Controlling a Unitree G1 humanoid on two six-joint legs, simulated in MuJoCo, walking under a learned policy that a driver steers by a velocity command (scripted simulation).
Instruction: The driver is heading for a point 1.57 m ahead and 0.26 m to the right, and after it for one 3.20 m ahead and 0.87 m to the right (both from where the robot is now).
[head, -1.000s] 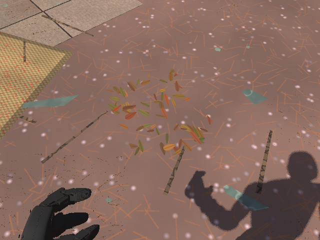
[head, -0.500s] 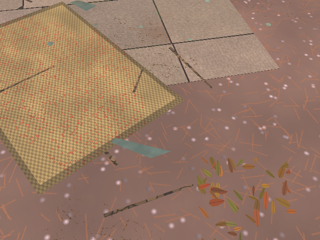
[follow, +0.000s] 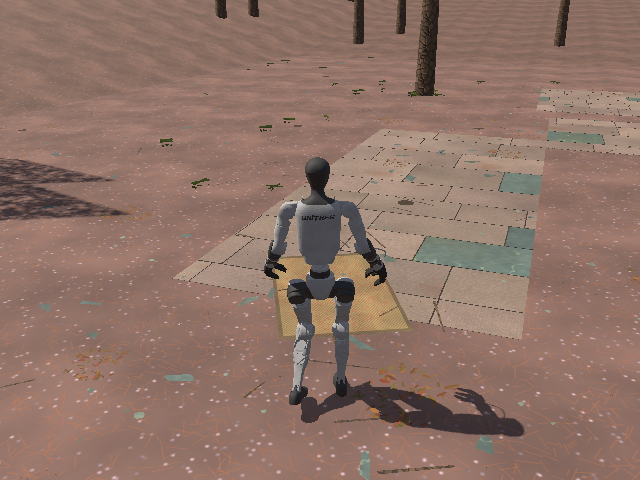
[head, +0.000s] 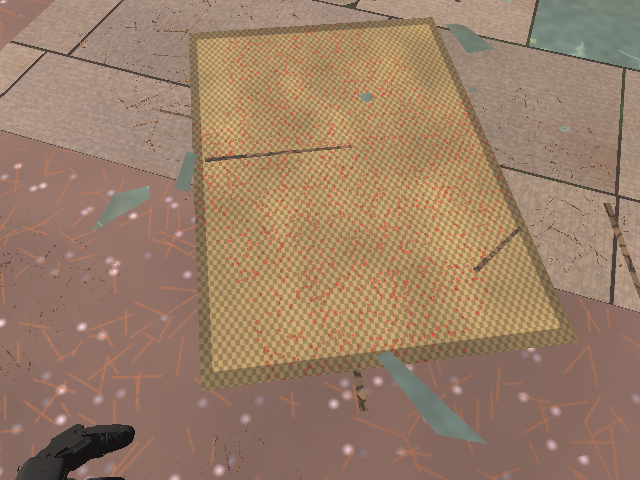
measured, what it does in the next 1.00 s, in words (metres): steps on the spot: left foot, then right foot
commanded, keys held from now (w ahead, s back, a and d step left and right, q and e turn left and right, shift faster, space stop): q+shift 0.12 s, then shift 0.50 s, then e+shift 0.38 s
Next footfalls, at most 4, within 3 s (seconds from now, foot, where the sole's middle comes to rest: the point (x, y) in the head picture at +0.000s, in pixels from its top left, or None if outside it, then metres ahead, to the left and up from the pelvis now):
0.34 left None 0.03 0.13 -0.76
0.68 right None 0.09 -0.10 -0.76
1.24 right None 0.01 -0.12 -0.76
1.66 left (362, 454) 0.48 -0.08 -0.76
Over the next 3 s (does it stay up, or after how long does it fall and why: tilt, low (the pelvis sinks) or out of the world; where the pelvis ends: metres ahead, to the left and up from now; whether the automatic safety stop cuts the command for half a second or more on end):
stays up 0.57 -0.22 0.00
